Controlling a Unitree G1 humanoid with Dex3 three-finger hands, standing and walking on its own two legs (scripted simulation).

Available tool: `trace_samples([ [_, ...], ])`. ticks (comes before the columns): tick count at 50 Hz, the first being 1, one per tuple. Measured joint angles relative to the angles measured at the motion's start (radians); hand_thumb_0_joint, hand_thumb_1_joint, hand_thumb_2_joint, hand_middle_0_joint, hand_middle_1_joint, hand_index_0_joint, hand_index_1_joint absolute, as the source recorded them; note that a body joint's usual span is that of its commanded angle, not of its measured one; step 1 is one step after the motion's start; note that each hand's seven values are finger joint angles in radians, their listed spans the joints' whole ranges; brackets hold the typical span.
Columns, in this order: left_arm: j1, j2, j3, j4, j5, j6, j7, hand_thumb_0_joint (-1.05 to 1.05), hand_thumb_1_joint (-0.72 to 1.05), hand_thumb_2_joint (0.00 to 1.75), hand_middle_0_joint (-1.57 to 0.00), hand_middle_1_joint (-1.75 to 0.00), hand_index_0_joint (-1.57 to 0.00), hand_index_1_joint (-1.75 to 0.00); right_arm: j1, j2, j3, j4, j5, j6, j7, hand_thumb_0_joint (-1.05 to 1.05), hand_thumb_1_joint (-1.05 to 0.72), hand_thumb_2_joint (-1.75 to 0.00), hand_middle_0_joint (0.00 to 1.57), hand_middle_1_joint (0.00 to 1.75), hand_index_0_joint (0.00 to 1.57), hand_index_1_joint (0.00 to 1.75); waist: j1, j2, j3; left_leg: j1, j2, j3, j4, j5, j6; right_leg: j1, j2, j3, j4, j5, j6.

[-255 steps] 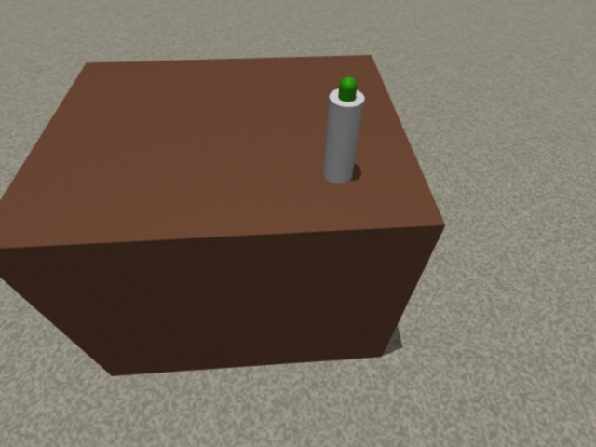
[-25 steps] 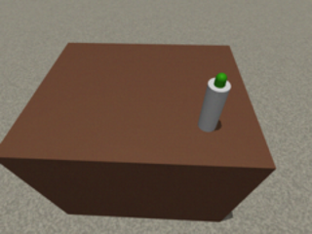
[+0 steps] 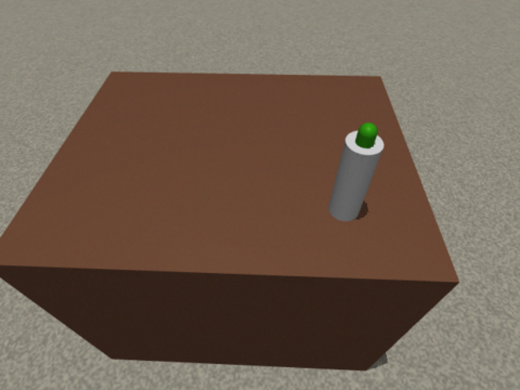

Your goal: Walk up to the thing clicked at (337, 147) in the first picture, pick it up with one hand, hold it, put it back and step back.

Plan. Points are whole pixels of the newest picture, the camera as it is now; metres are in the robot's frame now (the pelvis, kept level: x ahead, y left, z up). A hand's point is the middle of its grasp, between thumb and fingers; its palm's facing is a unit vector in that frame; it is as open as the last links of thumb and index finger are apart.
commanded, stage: stand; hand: right
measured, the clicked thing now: (354, 172) +0.49 -0.17 +0.03
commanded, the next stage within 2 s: rise first in 0.14 s
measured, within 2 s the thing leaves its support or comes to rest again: neither
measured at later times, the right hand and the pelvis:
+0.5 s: hand (418, 385) +0.16 -0.25 -0.13, palm faces +0.21 +0.92 -0.32, open 11.5 cm; pelvis -0.02 +0.01 -0.01, yaw -1 degrees
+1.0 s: hand (449, 358) +0.17 -0.26 -0.02, palm faces +0.34 +0.86 -0.38, open 17.4 cm; pelvis +0.01 +0.02 +0.00, yaw -2 degrees
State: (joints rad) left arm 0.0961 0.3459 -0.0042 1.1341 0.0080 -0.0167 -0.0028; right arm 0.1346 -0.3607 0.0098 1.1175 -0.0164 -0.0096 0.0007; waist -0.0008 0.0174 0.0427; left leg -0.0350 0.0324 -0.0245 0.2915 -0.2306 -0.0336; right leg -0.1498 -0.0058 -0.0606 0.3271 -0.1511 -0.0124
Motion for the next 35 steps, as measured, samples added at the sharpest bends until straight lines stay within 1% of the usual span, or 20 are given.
trace_samples([
  [13,0.002,0.001,0.001,0.000,0.000,0.000,0.000,0.00,0.90,0.89,-0.20,-0.30,-0.20,-0.30,-0.001,0.003,-0.003,-0.001,0.000,0.000,0.001,0.01,-0.90,-0.90,0.20,0.29,0.21,0.30,0.001,-0.002,0.001,0.005,-0.002,0.005,-0.005,0.003,0.002,0.002,-0.002,0.005,-0.003,0.003,0.002],
  [14,0.006,0.000,0.005,-0.024,-0.018,0.000,0.004,0.01,0.89,0.89,-0.20,-0.29,-0.19,-0.29,0.004,0.006,-0.002,-0.027,0.017,0.004,-0.005,0.01,-0.89,-0.89,0.19,0.29,0.20,0.30,0.002,-0.004,-0.001,-0.016,-0.003,0.005,0.015,-0.004,0.003,-0.018,-0.003,0.005,0.014,-0.002,0.002],
  [15,0.012,-0.003,0.007,-0.070,-0.043,-0.011,0.014,0.01,0.88,0.87,-0.19,-0.27,-0.18,-0.28,0.005,0.011,-0.001,-0.070,0.043,-0.003,-0.014,0.01,-0.88,-0.88,0.18,0.27,0.19,0.28,0.001,-0.007,0.012,-0.036,-0.005,0.005,0.041,-0.014,0.004,-0.036,-0.005,0.006,0.036,-0.010,0.001],
  [17,0.008,-0.015,0.012,-0.147,-0.074,-0.049,0.033,0.01,0.83,0.82,-0.16,-0.24,-0.15,-0.24,-0.016,0.026,-0.008,-0.138,0.075,-0.044,-0.032,0.01,-0.83,-0.83,0.16,0.23,0.16,0.24,-0.004,-0.009,0.039,-0.072,-0.007,0.009,0.083,-0.027,0.006,-0.070,-0.006,0.011,0.070,-0.017,0.002],
  [19,-0.018,-0.031,0.039,-0.185,-0.081,-0.067,0.045,0.01,0.76,0.75,-0.14,-0.19,-0.12,-0.20,-0.062,0.044,-0.044,-0.163,0.081,-0.070,-0.047,0.01,-0.76,-0.76,0.14,0.19,0.14,0.20,-0.006,-0.011,0.044,-0.124,-0.008,0.015,0.125,-0.039,0.007,-0.121,-0.007,0.018,0.104,-0.021,0.002],
  [22,-0.065,-0.052,0.076,-0.202,-0.066,-0.075,0.059,0.01,0.60,0.60,-0.11,-0.14,-0.09,-0.15,-0.122,0.056,-0.100,-0.182,0.064,-0.082,-0.062,0.01,-0.60,-0.60,0.11,0.14,0.11,0.14,-0.008,-0.010,0.032,-0.182,-0.012,0.021,0.165,-0.050,0.011,-0.178,-0.011,0.025,0.137,-0.026,0.005],
  [25,-0.044,-0.074,0.099,-0.258,-0.049,-0.070,0.064,0.01,0.43,0.45,-0.09,-0.11,-0.08,-0.11,-0.092,0.060,-0.145,-0.267,0.057,-0.079,-0.067,0.01,-0.42,-0.45,0.09,0.10,0.09,0.11,-0.009,-0.008,0.003,-0.184,-0.014,0.023,0.152,-0.046,0.014,-0.181,-0.013,0.027,0.124,-0.022,0.009],
  [27,0.001,-0.082,0.100,-0.307,-0.045,-0.067,0.066,0.01,0.31,0.36,-0.08,-0.09,-0.07,-0.09,-0.039,0.054,-0.156,-0.335,0.058,-0.074,-0.070,0.01,-0.29,-0.37,0.08,0.08,0.08,0.09,-0.010,-0.007,-0.023,-0.170,-0.015,0.024,0.135,-0.045,0.016,-0.168,-0.013,0.028,0.110,-0.022,0.011],
  [30,0.061,-0.093,0.090,-0.366,-0.046,-0.051,0.072,0.00,0.13,0.25,-0.07,-0.07,-0.07,-0.06,0.035,0.044,-0.162,-0.428,0.060,-0.056,-0.078,0.01,-0.11,-0.27,0.07,0.07,0.07,0.08,-0.013,-0.011,-0.046,-0.143,-0.016,0.025,0.119,-0.048,0.019,-0.144,-0.014,0.029,0.099,-0.028,0.014],
  [35,0.105,-0.112,0.068,-0.452,-0.046,-0.043,0.087,0.00,-0.16,0.15,-0.06,-0.06,-0.06,-0.06,0.098,0.046,-0.160,-0.565,0.060,-0.049,-0.092,0.01,0.17,-0.16,0.06,0.06,0.06,0.07,-0.021,-0.025,-0.042,-0.108,-0.016,0.030,0.113,-0.056,0.022,-0.110,-0.013,0.033,0.091,-0.033,0.017],
])
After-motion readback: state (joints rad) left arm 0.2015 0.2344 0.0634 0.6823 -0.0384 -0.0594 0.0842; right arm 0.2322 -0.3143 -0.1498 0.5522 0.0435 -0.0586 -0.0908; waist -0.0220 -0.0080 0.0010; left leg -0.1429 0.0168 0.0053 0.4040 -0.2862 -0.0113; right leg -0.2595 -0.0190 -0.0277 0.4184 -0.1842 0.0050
